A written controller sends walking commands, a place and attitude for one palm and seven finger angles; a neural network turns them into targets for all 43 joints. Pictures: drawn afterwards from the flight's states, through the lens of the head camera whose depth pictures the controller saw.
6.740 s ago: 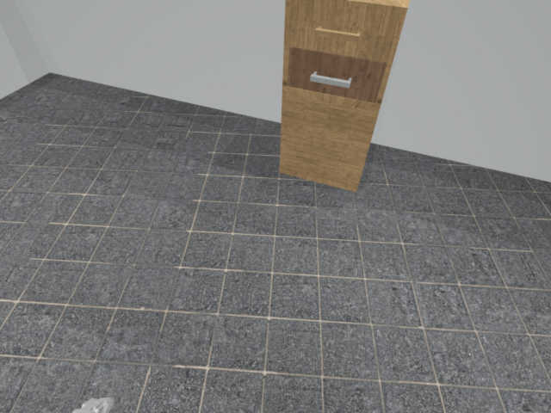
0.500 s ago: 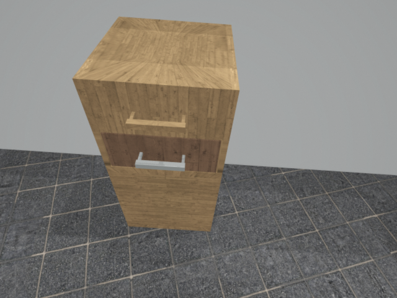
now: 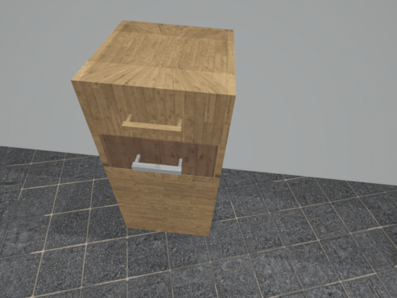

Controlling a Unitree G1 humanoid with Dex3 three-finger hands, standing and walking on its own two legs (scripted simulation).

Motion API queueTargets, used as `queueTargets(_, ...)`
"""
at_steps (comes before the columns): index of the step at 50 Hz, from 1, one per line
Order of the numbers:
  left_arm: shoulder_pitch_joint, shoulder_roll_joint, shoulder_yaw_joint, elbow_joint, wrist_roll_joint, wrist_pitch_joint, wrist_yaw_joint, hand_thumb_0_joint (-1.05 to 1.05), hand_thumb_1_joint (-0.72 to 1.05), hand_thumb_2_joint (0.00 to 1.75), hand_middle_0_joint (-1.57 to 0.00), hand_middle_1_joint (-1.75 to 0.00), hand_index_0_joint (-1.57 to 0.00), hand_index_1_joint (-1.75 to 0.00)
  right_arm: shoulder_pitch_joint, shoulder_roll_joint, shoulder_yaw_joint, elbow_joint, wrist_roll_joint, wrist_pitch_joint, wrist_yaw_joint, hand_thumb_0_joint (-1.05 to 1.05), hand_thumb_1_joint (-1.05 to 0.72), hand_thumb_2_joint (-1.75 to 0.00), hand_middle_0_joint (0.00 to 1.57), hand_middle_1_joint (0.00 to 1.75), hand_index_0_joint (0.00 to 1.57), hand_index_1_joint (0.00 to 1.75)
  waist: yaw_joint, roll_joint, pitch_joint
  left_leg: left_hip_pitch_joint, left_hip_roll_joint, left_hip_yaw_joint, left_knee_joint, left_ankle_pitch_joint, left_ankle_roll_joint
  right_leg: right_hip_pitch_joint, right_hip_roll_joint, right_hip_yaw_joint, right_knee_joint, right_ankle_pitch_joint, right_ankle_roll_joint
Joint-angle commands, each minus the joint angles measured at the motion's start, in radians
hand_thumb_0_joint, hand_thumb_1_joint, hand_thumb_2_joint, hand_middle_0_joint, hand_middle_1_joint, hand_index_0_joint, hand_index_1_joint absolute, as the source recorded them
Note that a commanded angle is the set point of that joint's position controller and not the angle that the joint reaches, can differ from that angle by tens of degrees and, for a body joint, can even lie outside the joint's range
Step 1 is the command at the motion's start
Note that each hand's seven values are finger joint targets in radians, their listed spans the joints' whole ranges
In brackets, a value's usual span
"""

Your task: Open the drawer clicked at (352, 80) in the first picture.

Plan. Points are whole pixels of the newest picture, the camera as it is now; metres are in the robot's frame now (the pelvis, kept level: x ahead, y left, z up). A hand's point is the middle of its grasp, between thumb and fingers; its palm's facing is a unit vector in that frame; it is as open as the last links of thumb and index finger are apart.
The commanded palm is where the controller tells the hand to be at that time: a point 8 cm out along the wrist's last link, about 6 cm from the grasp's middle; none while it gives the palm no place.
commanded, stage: come to a stop and stand still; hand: left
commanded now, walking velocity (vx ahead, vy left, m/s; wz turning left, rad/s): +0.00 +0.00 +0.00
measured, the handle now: (158, 163) +0.55 +0.17 -0.16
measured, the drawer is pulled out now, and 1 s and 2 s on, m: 0.00 0.00 0.00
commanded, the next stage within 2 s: look again from close up in 1.06 s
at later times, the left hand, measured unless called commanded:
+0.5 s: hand out of the picture +0.04 +0.14 -0.17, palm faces +0.03 -0.98 -0.21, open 7.3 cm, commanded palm none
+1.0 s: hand out of the picture -0.01 +0.17 -0.17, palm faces +0.03 -0.99 -0.16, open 7.3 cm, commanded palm none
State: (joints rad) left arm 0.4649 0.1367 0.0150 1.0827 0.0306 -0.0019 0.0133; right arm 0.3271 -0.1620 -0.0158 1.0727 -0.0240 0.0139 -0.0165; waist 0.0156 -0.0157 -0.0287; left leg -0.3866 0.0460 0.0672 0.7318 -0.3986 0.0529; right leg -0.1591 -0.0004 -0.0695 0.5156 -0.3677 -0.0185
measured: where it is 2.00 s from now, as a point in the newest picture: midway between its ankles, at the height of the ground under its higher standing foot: outside the picture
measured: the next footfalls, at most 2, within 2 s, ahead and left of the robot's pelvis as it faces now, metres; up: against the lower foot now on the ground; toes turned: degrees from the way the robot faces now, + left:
none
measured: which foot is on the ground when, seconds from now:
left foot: down 0.00-1.00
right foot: down 0.00-1.00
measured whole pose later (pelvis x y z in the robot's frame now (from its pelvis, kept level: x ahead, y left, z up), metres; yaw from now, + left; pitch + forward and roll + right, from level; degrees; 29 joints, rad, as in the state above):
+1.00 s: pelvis +0.00 +0.01 +0.01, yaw -1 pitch +0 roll +0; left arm 0.33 0.14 0.00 1.09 0.02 0.01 0.02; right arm 0.29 -0.15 0.00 1.08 -0.02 0.00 -0.02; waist 0.01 -0.01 0.01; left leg -0.25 0.01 0.12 0.43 -0.19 0.04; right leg -0.21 -0.05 -0.08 0.45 -0.23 0.01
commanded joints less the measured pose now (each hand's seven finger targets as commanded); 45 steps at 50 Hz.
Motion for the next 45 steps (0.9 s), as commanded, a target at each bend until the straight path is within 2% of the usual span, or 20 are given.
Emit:
queueTargets(1,0.03,0.096,0.016,-0.018,-0.006,-0.016,0.009,0.0,0.9,0.9,-0.2,-0.3,-0.2,-0.3,0.074,-0.045,-0.007,-0.029,0.003,-0.055,-0.003,0.0,-0.9,-0.9,0.2,0.3,0.2,0.3,-0.06,-0.022,0.105,0.162,0.01,0.015,-0.244,0.14,0.011,-0.143,-0.128,0.115,-0.026,0.208,-0.103)
queueTargets(2,0.047,0.055,0.008,-0.023,-0.012,-0.018,0.006,0.0,0.9,0.9,-0.2,-0.3,-0.2,-0.3,0.149,-0.11,-0.016,0.004,-0.001,-0.064,-0.015,0.0,-0.9,-0.9,0.2,0.3,0.2,0.3,-0.069,0.16,0.063,0.309,0.152,-0.19,-0.321,0.308,0.064,-0.262,-0.039,0.045,0.148,0.162,-0.047)
queueTargets(3,0.034,0.028,-0.002,-0.041,-0.015,-0.024,0.007,0.0,0.9,0.9,-0.2,-0.3,-0.2,-0.3,0.224,-0.164,-0.028,0.016,-0.001,-0.064,-0.028,0.0,-0.9,-0.9,0.2,0.3,0.2,0.3,-0.079,0.295,0.032,0.415,0.322,-0.384,-0.403,0.518,0.161,-0.392,0.006,-0.027,0.319,-0.124,-0.005)
queueTargets(4,0.009,0.034,0.001,-0.055,-0.009,-0.019,0.011,0.0,0.9,0.9,-0.2,-0.3,-0.2,-0.3,0.201,-0.16,-0.025,0.006,0.001,-0.053,-0.034,0.0,-0.9,-0.9,0.2,0.3,0.2,0.3,-0.068,0.211,0.05,0.352,0.369,-0.374,-0.427,0.556,0.214,-0.388,-0.028,0.025,0.426,-0.215,-0.011)
queueTargets(7,0.02,-0.001,-0.003,-0.02,-0.016,-0.011,0.015,0.0,0.9,0.9,-0.2,-0.3,-0.2,-0.3,-0.023,-0.081,0.007,-0.029,0.008,-0.051,-0.029,0.0,-0.9,-0.9,0.2,0.3,0.2,0.3,0.02,0.221,0.146,0.021,0.243,-0.148,-0.408,0.523,0.148,-0.137,-0.078,0.049,0.225,-0.104,0.002)
queueTargets(8,0.079,-0.003,-0.004,0.004,-0.017,-0.016,0.015,0.0,0.9,0.9,-0.2,-0.3,-0.2,-0.3,-0.06,-0.073,0.011,-0.036,0.011,-0.049,-0.027,0.0,-0.9,-0.9,0.2,0.3,0.2,0.3,0.051,0.169,0.127,0.019,0.191,-0.085,-0.341,0.51,0.106,-0.061,-0.067,0.035,0.078,0.042,0.015)
queueTargets(9,0.111,0.011,-0.004,0.025,-0.014,-0.023,0.018,0.0,0.9,0.9,-0.2,-0.3,-0.2,-0.3,-0.067,-0.065,0.01,-0.038,0.017,-0.044,-0.025,0.0,-0.9,-0.9,0.2,0.3,0.2,0.3,0.057,0.055,0.102,0.032,0.133,-0.046,-0.27,0.425,0.053,-0.022,-0.065,0.053,-0.061,0.219,0.024)
queueTargets(10,0.078,0.045,-0.004,0.02,-0.012,-0.032,0.021,0.0,0.9,0.9,-0.2,-0.3,-0.2,-0.3,-0.046,-0.039,0.009,-0.039,0.025,-0.036,-0.023,0.0,-0.9,-0.9,0.2,0.3,0.2,0.3,0.023,-0.087,0.087,0.05,0.075,-0.018,-0.244,0.259,-0.002,-0.045,-0.126,0.16,-0.13,0.344,0.011)
queueTargets(11,0.029,0.081,-0.002,0.005,-0.013,-0.035,0.022,0.0,0.9,0.9,-0.2,-0.3,-0.2,-0.3,-0.011,-0.027,0.008,-0.037,0.025,-0.027,-0.018,0.0,-0.9,-0.9,0.2,0.3,0.2,0.3,-0.009,-0.168,0.089,0.065,0.031,0.007,-0.231,0.117,-0.029,-0.071,-0.199,0.215,-0.157,0.426,-0.02)
queueTargets(12,-0.014,0.106,0.0,-0.016,-0.016,-0.032,0.02,0.0,0.9,0.9,-0.2,-0.3,-0.2,-0.3,0.022,-0.024,0.005,-0.031,0.024,-0.023,-0.012,0.0,-0.9,-0.9,0.2,0.3,0.2,0.3,-0.03,-0.134,0.062,0.113,0.008,0.011,-0.23,0.073,-0.037,-0.111,-0.234,0.216,-0.169,0.38,-0.056)
queueTargets(15,-0.067,0.093,0.005,-0.036,-0.017,-0.031,0.028,0.0,0.9,0.9,-0.2,-0.3,-0.2,-0.3,0.014,-0.021,0.002,-0.009,0.017,-0.013,-0.011,0.0,-0.9,-0.9,0.2,0.3,0.2,0.3,-0.027,-0.13,0.077,0.141,0.02,0.005,-0.228,0.206,-0.038,-0.097,-0.194,0.172,-0.131,0.521,-0.057)
queueTargets(19,-0.049,0.11,0.013,-0.041,-0.019,-0.024,0.036,0.0,0.9,0.9,-0.2,-0.3,-0.2,-0.3,0.013,-0.046,-0.003,-0.009,0.018,-0.019,-0.017,0.0,-0.9,-0.9,0.2,0.3,0.2,0.3,-0.003,-0.026,0.009,0.155,0.054,0.003,-0.239,0.42,-0.036,0.015,-0.164,0.121,-0.036,0.734,-0.035)
queueTargets(22,-0.052,0.134,0.024,-0.051,-0.017,-0.017,0.038,0.0,0.9,0.9,-0.2,-0.3,-0.2,-0.3,0.0,-0.053,-0.009,-0.024,0.017,-0.008,-0.018,0.0,-0.9,-0.9,0.2,0.3,0.2,0.3,0.003,-0.069,-0.002,0.134,0.04,0.021,-0.197,0.352,-0.046,0.038,-0.194,0.142,-0.043,0.791,-0.046)
queueTargets(25,-0.079,0.154,0.032,-0.068,-0.015,-0.006,0.039,0.0,0.9,0.9,-0.2,-0.3,-0.2,-0.3,-0.01,-0.047,-0.014,-0.039,0.015,0.008,-0.015,0.0,-0.9,-0.9,0.2,0.3,0.2,0.3,0.002,-0.098,0.03,0.102,0.016,0.024,-0.153,0.222,-0.055,0.007,-0.241,0.178,-0.087,0.709,-0.083)
queueTargets(28,-0.123,0.159,0.036,-0.085,-0.01,0.001,0.038,0.0,0.9,0.9,-0.2,-0.3,-0.2,-0.3,-0.013,-0.042,-0.018,-0.048,0.014,0.017,-0.01,0.0,-0.9,-0.9,0.2,0.3,0.2,0.3,-0.01,-0.122,0.062,0.114,0.013,0.016,-0.158,0.139,-0.055,-0.067,-0.261,0.193,-0.14,0.483,-0.11)
queueTargets(30,-0.161,0.152,0.037,-0.105,-0.01,0.006,0.033,0.0,0.9,0.9,-0.2,-0.3,-0.2,-0.3,0.005,-0.044,-0.018,-0.044,0.011,0.013,-0.005,0.0,-0.9,-0.9,0.2,0.3,0.2,0.3,-0.023,-0.072,0.087,0.171,0.027,-0.005,-0.225,0.203,-0.043,-0.16,-0.212,0.158,-0.142,0.281,-0.085)
queueTargets(33,-0.154,0.098,0.027,-0.113,-0.011,0.017,0.027,0.0,0.9,0.9,-0.2,-0.3,-0.2,-0.3,0.0,-0.085,-0.014,-0.044,0.004,-0.003,-0.005,0.0,-0.9,-0.9,0.2,0.3,0.2,0.3,-0.003,0.116,0.124,0.102,0.127,-0.128,-0.39,0.189,0.016,-0.153,-0.074,0.049,-0.071,0.049,-0.016)
queueTargets(35,-0.133,0.082,0.02,-0.098,-0.009,0.016,0.021,0.0,0.9,0.9,-0.2,-0.3,-0.2,-0.3,-0.04,-0.101,-0.015,-0.061,0.004,-0.006,-0.006,0.0,-0.9,-0.9,0.2,0.3,0.2,0.3,0.013,0.141,0.134,0.007,0.141,-0.159,-0.473,0.014,0.032,-0.077,-0.06,0.025,-0.043,0.06,-0.006)
queueTargets(37,-0.113,0.079,0.016,-0.084,-0.007,0.013,0.015,0.0,0.9,0.9,-0.2,-0.3,-0.2,-0.3,-0.047,-0.106,-0.014,-0.07,0.003,-0.01,-0.006,0.0,-0.9,-0.9,0.2,0.3,0.2,0.3,0.017,0.106,0.11,0.006,0.122,-0.148,-0.482,-0.049,0.02,-0.055,-0.067,0.035,-0.062,0.08,-0.007)
queueTargets(45,-0.096,0.077,0.004,-0.048,-0.01,-0.009,0.013,0.0,0.9,0.9,-0.2,-0.3,-0.2,-0.3,-0.005,-0.09,-0.005,-0.045,0.006,-0.028,-0.006,0.0,-0.9,-0.9,0.2,0.3,0.2,0.3,-0.003,0.019,0.04,0.123,0.095,-0.112,-0.445,0.079,0.004,-0.06,-0.095,0.066,-0.132,0.145,-0.007)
